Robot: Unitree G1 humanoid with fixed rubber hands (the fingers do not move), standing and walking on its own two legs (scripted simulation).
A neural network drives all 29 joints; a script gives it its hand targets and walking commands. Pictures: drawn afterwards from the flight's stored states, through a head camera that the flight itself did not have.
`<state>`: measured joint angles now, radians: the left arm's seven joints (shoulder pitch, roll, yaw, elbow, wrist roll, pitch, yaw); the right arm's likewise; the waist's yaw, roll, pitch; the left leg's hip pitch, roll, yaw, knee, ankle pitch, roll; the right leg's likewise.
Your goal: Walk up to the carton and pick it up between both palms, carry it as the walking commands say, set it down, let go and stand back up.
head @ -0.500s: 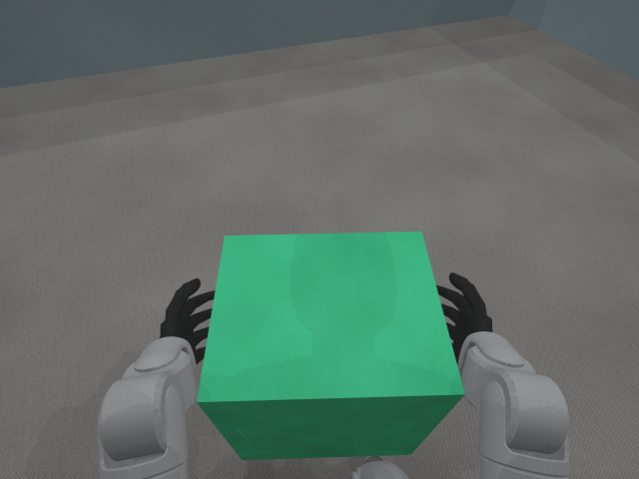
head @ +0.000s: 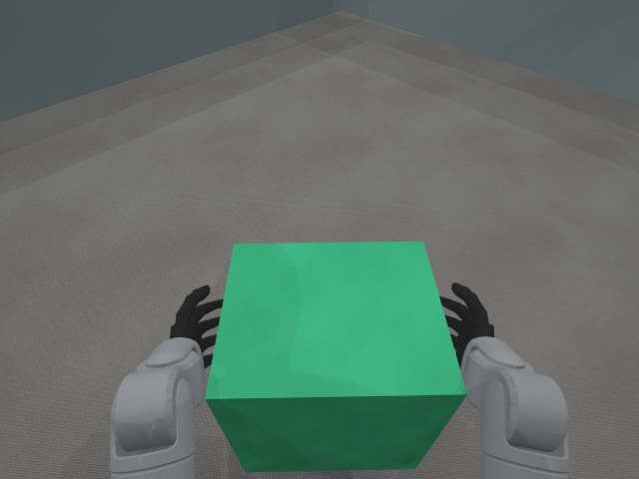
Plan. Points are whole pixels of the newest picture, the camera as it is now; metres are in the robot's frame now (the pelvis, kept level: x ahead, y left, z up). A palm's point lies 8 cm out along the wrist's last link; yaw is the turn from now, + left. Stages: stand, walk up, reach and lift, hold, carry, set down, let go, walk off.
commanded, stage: carry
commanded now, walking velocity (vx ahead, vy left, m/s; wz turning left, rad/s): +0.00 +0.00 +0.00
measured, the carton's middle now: (329, 362) +0.28 -0.01 +0.01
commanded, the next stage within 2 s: none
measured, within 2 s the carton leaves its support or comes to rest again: neither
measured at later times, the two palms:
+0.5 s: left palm (140, 355) +0.24 +0.19 +0.11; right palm (463, 345) +0.24 -0.13 +0.13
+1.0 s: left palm (198, 342) +0.26 +0.14 +0.09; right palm (496, 358) +0.24 -0.18 +0.09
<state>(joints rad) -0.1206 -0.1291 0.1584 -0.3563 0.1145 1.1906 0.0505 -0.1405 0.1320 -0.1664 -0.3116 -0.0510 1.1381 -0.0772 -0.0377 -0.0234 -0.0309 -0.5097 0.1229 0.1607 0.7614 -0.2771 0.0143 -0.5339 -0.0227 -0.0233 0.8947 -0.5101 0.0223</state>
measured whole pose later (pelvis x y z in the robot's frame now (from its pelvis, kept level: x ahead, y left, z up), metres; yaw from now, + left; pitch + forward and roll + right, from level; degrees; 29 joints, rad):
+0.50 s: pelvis -0.02 +0.03 +0.03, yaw -2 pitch +2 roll -1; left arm -0.14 -0.13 0.19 -0.29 0.12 1.23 0.05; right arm -0.18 0.14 -0.18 -0.22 -0.09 1.17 -0.06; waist -0.01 -0.03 -0.15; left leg -0.31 0.06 0.19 0.49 -0.22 0.05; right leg -0.35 -0.04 -0.07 0.60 -0.38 0.01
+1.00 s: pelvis -0.01 +0.01 +0.01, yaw -6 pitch +2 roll +0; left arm -0.15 -0.13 0.17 -0.35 0.11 1.22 0.06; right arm -0.18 0.14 -0.19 -0.31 -0.07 1.18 -0.06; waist 0.00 -0.02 -0.04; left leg -0.36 0.13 0.24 0.71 -0.36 0.00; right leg -0.42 -0.01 -0.04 0.68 -0.27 -0.02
